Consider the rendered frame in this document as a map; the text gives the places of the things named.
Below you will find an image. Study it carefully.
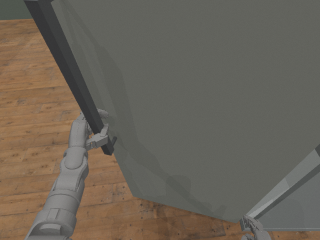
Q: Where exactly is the robot right hand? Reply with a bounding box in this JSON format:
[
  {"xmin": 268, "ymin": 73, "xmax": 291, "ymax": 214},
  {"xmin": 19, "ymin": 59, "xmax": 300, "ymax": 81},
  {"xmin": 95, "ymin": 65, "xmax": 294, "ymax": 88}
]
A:
[{"xmin": 241, "ymin": 215, "xmax": 272, "ymax": 240}]

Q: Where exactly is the fridge door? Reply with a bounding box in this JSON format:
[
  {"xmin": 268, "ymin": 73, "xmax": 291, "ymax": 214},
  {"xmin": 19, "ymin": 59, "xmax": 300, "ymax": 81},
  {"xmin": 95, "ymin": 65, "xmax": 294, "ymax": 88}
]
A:
[{"xmin": 50, "ymin": 0, "xmax": 320, "ymax": 223}]

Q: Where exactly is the robot left hand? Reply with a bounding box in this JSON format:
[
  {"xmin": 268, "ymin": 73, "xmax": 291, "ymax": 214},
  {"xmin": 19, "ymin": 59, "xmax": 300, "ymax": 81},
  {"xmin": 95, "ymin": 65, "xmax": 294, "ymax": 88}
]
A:
[{"xmin": 68, "ymin": 108, "xmax": 109, "ymax": 151}]

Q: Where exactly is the left robot forearm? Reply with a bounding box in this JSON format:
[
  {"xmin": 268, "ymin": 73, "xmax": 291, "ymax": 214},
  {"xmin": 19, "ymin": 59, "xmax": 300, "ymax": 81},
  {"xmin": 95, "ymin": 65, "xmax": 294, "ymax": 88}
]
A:
[{"xmin": 24, "ymin": 146, "xmax": 89, "ymax": 240}]

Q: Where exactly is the handle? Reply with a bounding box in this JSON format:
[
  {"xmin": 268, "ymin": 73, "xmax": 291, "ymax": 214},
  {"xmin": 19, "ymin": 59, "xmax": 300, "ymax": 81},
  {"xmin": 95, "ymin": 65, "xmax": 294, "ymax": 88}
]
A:
[{"xmin": 23, "ymin": 0, "xmax": 117, "ymax": 156}]

